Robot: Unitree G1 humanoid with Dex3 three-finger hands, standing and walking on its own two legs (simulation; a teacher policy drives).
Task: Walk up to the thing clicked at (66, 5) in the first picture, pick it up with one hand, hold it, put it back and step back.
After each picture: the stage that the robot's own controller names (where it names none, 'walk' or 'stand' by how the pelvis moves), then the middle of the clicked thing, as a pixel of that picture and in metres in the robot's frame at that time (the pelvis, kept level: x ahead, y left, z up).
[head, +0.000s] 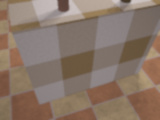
stand; out of the picture +0.92 +0.14 +0.14
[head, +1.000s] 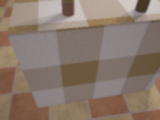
walk; out of the picture +0.83 +0.14 +0.16
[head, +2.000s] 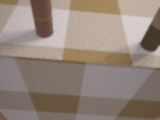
walk; (41, 4) +0.55 +0.21 +0.17
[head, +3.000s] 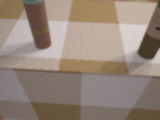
stand; (37, 18) +0.54 +0.19 +0.17
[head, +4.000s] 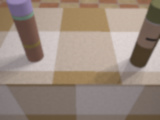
stand; (28, 32) +0.50 +0.21 +0.14
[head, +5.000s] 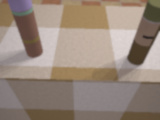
stand; (27, 28) +0.53 +0.22 +0.13
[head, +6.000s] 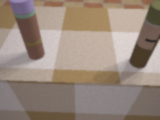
stand; (29, 30) +0.52 +0.22 +0.13
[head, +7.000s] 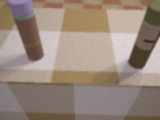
stand; (28, 31) +0.51 +0.22 +0.13
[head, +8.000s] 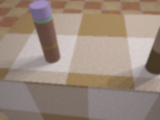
rise first; (47, 35) +0.51 +0.19 +0.14
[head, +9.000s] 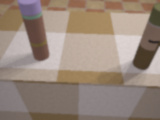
go down; (36, 31) +0.53 +0.18 +0.14
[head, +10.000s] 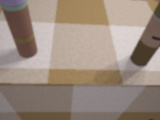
go down; (20, 24) +0.50 +0.19 +0.15
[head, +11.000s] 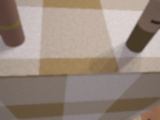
close in; (3, 8) +0.51 +0.20 +0.17
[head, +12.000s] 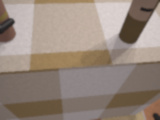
close; out of the picture +0.53 +0.22 +0.19
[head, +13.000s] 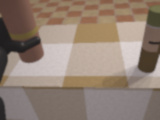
lift; (18, 15) +0.34 +0.16 +0.35
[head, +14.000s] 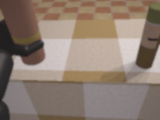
hold; (21, 19) +0.34 +0.16 +0.33
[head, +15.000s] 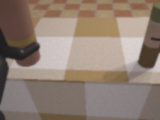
hold; (15, 20) +0.32 +0.17 +0.33
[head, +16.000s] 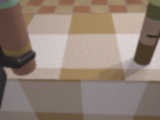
hold; (11, 31) +0.33 +0.18 +0.29
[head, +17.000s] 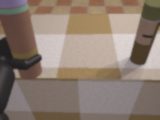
crouch; (21, 36) +0.36 +0.18 +0.26
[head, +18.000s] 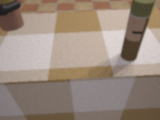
crouch; out of the picture +0.48 +0.20 +0.36
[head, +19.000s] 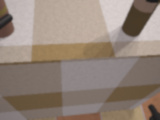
lower; out of the picture +0.53 +0.21 +0.19
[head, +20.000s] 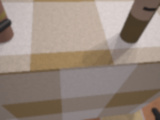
lower; out of the picture +0.53 +0.22 +0.19
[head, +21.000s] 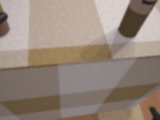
lower; out of the picture +0.54 +0.21 +0.19
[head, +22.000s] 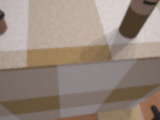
lower; out of the picture +0.54 +0.22 +0.20
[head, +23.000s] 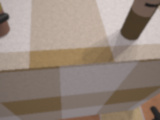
loosen; out of the picture +0.54 +0.22 +0.19
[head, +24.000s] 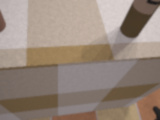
rise; out of the picture +0.53 +0.22 +0.19
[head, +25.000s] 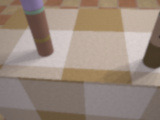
sink last; (39, 27) +0.53 +0.21 +0.16
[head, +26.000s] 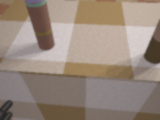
stand; (40, 20) +0.54 +0.20 +0.15
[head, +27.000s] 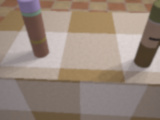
stand; (35, 29) +0.54 +0.21 +0.15
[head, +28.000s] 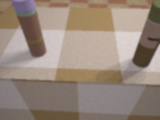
stand; (31, 28) +0.54 +0.22 +0.13
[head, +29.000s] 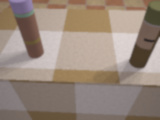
stand; (29, 29) +0.54 +0.23 +0.13
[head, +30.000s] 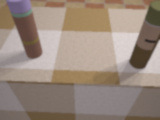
stand; (27, 29) +0.53 +0.23 +0.13
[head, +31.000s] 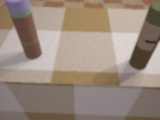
stand; (26, 30) +0.52 +0.23 +0.13
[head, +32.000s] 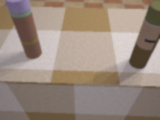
walk; (26, 29) +0.52 +0.23 +0.13
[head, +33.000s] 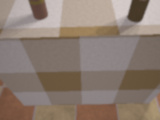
walk; out of the picture +0.70 +0.23 +0.15
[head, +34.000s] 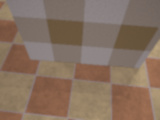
walk; out of the picture +1.08 +0.18 +0.17
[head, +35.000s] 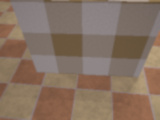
stand; out of the picture +1.17 +0.23 +0.15
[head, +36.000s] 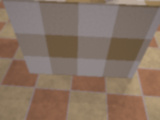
stand; out of the picture +1.13 +0.21 +0.13
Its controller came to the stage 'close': yes
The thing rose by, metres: 0.21
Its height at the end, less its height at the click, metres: +0.00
